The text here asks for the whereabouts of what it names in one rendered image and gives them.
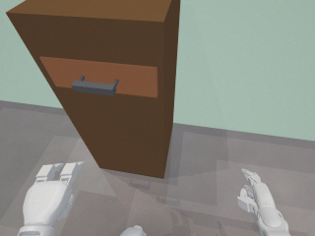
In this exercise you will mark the right robot forearm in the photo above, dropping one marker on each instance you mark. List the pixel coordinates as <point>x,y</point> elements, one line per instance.
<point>271,222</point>

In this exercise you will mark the left robot hand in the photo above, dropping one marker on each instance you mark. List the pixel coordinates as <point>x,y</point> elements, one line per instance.
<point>47,201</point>

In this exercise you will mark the right robot hand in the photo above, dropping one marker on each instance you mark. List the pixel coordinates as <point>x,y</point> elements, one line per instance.
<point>259,193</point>

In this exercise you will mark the cabinet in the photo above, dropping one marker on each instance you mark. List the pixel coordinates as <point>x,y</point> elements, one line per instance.
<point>123,132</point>

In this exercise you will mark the handle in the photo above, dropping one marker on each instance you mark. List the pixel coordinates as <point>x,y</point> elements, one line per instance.
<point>96,88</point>

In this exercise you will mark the left robot forearm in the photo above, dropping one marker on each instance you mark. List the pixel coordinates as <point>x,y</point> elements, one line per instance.
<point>36,229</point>

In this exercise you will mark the drawer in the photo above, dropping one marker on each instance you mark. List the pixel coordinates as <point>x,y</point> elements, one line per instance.
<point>132,79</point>

